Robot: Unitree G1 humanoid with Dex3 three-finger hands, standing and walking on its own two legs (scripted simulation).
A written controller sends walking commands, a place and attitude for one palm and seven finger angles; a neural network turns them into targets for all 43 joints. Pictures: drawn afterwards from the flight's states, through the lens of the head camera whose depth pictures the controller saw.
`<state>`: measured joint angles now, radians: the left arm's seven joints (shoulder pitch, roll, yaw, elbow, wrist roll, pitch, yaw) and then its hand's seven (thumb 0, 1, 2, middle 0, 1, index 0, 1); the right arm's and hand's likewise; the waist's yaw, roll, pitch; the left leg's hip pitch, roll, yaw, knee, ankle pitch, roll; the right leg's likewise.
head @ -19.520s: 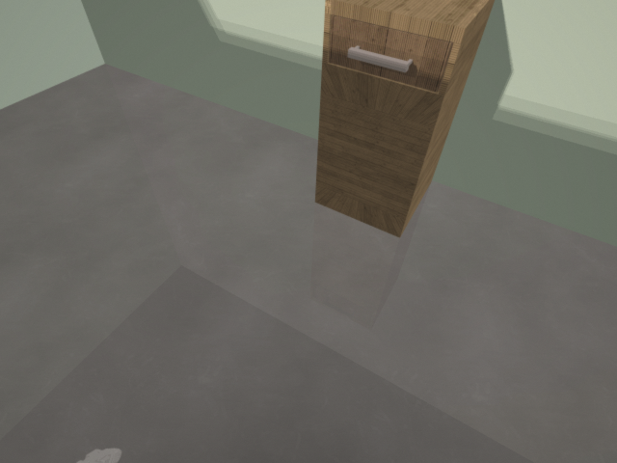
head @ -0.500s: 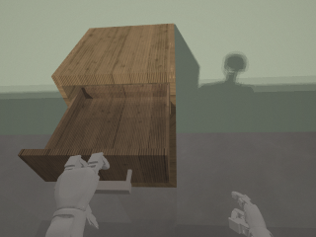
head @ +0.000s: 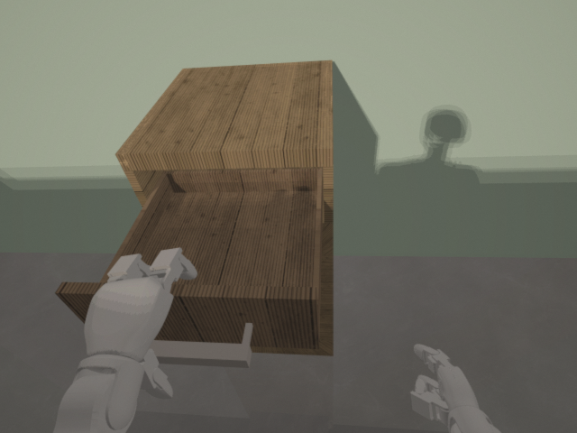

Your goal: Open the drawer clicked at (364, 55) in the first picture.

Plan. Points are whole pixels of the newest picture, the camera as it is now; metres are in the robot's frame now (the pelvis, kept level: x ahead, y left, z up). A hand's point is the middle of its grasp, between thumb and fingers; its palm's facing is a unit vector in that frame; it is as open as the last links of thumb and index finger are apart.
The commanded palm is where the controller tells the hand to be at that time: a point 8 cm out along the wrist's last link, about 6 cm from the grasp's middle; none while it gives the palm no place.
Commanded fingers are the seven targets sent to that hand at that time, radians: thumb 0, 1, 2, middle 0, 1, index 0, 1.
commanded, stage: lift the hand off the handle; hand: left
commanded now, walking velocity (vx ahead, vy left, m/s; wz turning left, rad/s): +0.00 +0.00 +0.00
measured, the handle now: (188, 339) +0.24 +0.21 -0.01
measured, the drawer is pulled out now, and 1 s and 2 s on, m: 0.30 0.30 0.30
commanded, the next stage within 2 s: draw the hand back to the body in 0.36 s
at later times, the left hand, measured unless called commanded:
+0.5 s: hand (149, 311) +0.21 +0.20 +0.13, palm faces +0.12 -0.18 -0.98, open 13.8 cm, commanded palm +0.17 +0.21 +0.20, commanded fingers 0.00 -0.50 0.30 -0.30 -1.20 -0.30 -1.20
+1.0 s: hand (108, 325) +0.18 +0.24 +0.13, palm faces +0.12 -0.13 -0.98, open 13.8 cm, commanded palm +0.15 +0.24 +0.19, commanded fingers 0.00 -0.50 0.30 -0.30 -1.20 -0.30 -1.20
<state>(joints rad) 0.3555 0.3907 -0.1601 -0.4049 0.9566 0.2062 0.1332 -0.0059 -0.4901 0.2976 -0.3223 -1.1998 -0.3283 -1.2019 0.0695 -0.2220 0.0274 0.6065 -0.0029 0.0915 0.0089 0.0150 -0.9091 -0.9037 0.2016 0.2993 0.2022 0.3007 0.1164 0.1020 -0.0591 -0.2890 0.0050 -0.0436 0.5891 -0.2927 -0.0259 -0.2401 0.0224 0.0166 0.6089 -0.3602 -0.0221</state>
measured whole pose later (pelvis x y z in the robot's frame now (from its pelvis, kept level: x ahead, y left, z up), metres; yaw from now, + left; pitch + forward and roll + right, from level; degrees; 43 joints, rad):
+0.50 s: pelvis -0.01 +0.00 +0.01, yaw +0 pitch -3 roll +0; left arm 0.30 0.44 -0.13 -0.48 0.89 0.23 -0.01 -0.01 -0.49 0.30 -0.32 -1.20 -0.32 -1.20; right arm 0.04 -0.24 0.05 0.60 0.01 0.10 0.02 0.02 -0.91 -0.90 0.20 0.30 0.20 0.30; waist 0.11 0.11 -0.03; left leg -0.21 0.01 -0.04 0.49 -0.23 -0.02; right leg -0.16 0.02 0.02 0.50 -0.30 -0.02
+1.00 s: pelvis -0.01 +0.01 +0.01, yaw +0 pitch -2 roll +0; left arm 0.43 0.50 0.01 -0.51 0.85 0.15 0.03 -0.01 -0.49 0.30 -0.32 -1.20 -0.32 -1.20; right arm 0.08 -0.24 0.04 0.59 0.01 0.07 0.00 0.02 -0.91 -0.90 0.20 0.30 0.20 0.30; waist 0.12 0.11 -0.02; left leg -0.23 0.00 -0.05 0.51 -0.24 -0.02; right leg -0.17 0.02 0.01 0.50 -0.30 -0.01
